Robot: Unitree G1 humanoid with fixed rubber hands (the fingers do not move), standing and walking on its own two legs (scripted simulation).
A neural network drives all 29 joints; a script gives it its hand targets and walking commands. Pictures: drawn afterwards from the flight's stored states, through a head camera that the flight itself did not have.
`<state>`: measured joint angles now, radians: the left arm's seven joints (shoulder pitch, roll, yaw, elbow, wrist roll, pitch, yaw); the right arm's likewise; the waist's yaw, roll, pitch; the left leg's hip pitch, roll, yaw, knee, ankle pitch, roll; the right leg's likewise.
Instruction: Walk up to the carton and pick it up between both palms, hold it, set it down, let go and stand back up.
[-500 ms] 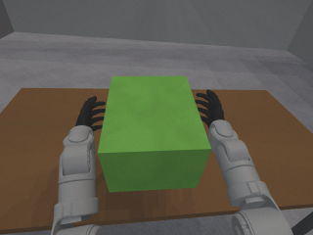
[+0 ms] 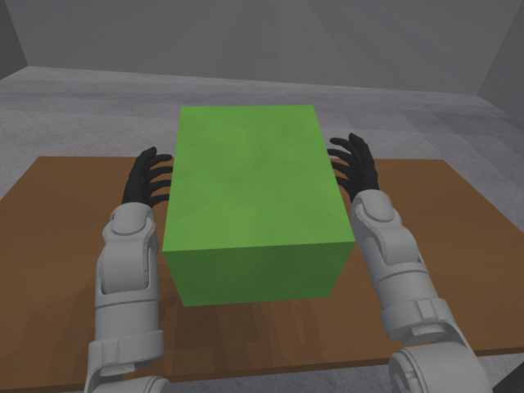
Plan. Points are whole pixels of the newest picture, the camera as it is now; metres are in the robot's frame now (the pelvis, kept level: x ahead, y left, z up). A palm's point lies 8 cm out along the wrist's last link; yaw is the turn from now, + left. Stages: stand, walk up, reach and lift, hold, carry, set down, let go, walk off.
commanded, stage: set down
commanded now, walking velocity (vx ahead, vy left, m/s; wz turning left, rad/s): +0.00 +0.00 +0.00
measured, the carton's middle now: (252, 198) +0.40 +0.01 +0.15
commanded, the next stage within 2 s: none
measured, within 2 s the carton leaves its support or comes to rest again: neither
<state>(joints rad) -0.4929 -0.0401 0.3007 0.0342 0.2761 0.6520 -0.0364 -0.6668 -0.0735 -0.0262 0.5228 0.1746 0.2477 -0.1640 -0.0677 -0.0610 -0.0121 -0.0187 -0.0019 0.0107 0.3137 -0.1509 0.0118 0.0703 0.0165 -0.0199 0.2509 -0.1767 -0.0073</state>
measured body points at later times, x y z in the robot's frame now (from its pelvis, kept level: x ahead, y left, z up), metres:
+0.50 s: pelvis +0.01 -0.02 +0.00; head -0.02 +0.01 +0.45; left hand +0.37 +0.19 +0.11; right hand +0.40 -0.13 +0.16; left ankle +0.02 +0.11 -0.75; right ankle -0.01 -0.11 -0.75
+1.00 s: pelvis +0.01 -0.02 +0.00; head -0.02 +0.01 +0.45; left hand +0.37 +0.18 +0.09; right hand +0.41 -0.13 +0.14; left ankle +0.02 +0.11 -0.75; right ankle -0.01 -0.11 -0.75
